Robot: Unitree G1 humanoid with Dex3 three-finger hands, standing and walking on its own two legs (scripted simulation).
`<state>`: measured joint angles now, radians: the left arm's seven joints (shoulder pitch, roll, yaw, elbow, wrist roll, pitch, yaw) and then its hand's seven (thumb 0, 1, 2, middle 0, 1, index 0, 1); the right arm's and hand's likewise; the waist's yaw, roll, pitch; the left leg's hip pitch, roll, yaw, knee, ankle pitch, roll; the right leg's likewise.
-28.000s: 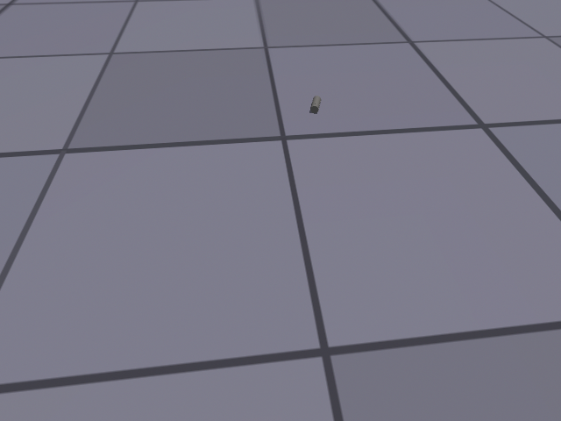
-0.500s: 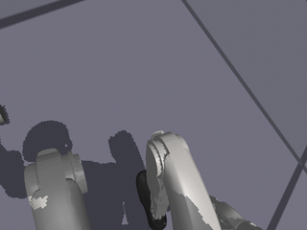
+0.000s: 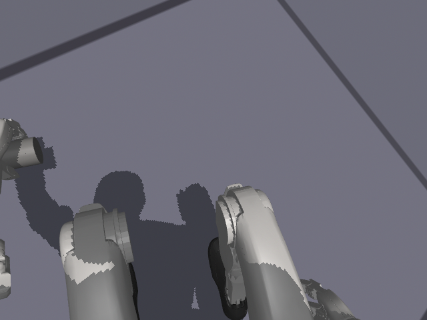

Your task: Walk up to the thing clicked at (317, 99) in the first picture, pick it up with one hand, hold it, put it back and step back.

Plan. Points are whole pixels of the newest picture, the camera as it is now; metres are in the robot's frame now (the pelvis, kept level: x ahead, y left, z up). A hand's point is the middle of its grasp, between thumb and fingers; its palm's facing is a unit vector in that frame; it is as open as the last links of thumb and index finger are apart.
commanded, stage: lift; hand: left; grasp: from above
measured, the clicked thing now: out of the picture +0.43 +0.36 -0.18
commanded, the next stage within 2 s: hold in 1.76 s
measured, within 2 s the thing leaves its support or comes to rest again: neither
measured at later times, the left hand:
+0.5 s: hand out of the picture +0.39 +0.35 -0.07, palm faces -0.44 -0.14 -0.89, open 8.1 cm
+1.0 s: hand out of the picture +0.33 +0.31 +0.12, palm faces -0.40 -0.17 -0.90, open 8.1 cm
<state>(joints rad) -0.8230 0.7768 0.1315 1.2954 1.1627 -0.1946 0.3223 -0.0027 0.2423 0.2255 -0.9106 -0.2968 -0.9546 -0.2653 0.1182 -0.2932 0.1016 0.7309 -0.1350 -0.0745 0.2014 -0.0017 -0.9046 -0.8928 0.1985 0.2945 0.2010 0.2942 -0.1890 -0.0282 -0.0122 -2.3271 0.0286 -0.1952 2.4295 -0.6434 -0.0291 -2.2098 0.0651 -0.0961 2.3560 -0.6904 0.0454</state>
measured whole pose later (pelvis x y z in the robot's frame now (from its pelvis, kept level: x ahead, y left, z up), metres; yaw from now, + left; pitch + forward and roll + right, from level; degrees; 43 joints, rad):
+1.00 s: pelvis +0.00 +0.00 +0.21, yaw +7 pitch +27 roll -5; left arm -0.37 0.54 -0.05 0.63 0.97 0.02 0.08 0.00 0.24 0.23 -0.92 -0.27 -0.96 -0.25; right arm 0.14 -0.24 -0.01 0.67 0.02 0.02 0.01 0.00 -0.90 -0.89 0.20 0.29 0.20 0.29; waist -0.08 0.03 -0.17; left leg -1.64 0.04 -0.08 1.74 -0.58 -0.01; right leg -1.56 0.02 -0.03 1.70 -0.62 0.03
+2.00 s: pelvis +0.08 +0.01 +0.42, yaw +8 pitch +9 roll -1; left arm -0.31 0.35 -0.19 0.84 0.99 0.07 0.15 -0.01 0.20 0.37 -0.87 -0.37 -0.89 -0.36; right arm 0.25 -0.25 -0.04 0.75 0.03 -0.02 -0.03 0.00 -0.89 -0.89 0.20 0.30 0.20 0.29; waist -0.06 0.03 -0.07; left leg -0.57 0.03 0.02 0.76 -0.34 -0.01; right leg -0.53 0.00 0.03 0.74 -0.37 0.03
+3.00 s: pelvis +0.08 +0.01 +0.44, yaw +8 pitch +2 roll +0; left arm -0.26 0.36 -0.21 0.69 1.00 0.07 0.03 -0.02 0.20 0.35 -0.91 -0.29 -0.93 -0.30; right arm 0.22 -0.26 -0.05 0.69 0.05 0.05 -0.01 0.00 -0.90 -0.89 0.20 0.29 0.20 0.29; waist -0.01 0.04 -0.02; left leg -0.33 0.03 0.03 0.55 -0.26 -0.01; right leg -0.30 -0.01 0.04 0.55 -0.28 0.02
